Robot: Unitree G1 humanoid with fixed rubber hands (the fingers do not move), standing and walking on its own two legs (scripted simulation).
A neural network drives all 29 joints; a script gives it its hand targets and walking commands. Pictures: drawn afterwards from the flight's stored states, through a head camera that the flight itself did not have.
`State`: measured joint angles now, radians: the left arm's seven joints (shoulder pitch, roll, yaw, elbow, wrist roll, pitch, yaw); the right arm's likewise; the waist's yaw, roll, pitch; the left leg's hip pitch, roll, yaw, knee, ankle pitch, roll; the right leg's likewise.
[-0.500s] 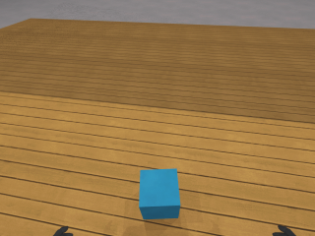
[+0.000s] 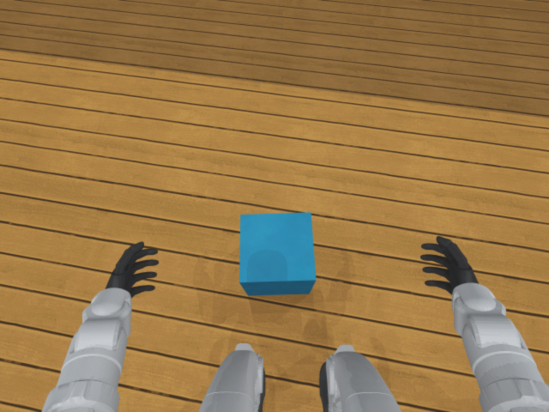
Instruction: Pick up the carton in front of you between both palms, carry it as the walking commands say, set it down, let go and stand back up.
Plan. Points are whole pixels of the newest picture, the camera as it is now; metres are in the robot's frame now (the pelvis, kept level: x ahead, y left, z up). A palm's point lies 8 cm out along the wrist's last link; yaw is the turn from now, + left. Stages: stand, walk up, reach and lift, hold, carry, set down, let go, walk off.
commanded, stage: reach and lift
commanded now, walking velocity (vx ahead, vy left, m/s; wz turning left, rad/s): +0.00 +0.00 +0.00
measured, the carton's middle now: (277, 257) +0.46 +0.04 -0.60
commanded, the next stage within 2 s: none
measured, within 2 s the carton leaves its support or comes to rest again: neither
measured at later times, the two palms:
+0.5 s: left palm (172, 209) +0.44 +0.23 -0.14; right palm (383, 204) +0.45 -0.17 -0.14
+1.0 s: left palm (200, 238) +0.45 +0.23 -0.35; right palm (352, 231) +0.46 -0.15 -0.36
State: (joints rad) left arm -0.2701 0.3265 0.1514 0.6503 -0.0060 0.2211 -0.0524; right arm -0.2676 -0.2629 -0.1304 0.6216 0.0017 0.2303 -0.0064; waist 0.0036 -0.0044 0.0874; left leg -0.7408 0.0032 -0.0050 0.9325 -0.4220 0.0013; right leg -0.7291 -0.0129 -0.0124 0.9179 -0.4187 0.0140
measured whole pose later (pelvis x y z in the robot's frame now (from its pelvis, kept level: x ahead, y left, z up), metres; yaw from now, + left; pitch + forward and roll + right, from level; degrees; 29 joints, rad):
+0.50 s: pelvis -0.09 +0.00 -0.07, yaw -1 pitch +37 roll -1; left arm -1.25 0.36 0.29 1.02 -0.03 0.24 -0.02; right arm -1.24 -0.28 -0.26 0.96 0.02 0.27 -0.07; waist 0.03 -0.02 0.08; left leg -1.47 0.00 0.00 1.12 -0.29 0.01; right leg -1.46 -0.01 0.01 1.11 -0.29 0.02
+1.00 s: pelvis -0.04 +0.00 -0.18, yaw +0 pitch +55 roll -1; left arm -1.16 0.27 0.36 0.97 0.01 0.03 0.02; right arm -1.14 -0.21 -0.27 0.90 -0.01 0.06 -0.11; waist 0.04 -0.02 -0.07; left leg -2.04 -0.01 -0.03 1.59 -0.46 -0.02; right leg -2.02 0.04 0.05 1.58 -0.48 0.05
